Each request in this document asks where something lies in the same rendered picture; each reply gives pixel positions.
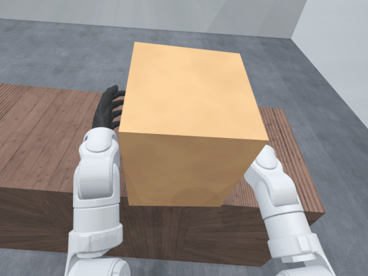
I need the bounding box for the robot left upper arm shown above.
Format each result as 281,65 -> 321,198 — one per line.
68,258 -> 131,276

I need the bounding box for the pedestal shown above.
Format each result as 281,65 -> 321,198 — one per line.
0,83 -> 326,267

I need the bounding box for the right robot forearm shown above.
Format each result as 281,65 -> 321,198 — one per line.
244,145 -> 336,276

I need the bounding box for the left robot hand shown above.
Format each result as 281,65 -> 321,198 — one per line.
91,85 -> 126,130

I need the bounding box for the carton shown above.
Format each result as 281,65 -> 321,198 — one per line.
118,42 -> 269,207

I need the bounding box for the left robot forearm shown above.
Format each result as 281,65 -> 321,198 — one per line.
64,127 -> 123,276

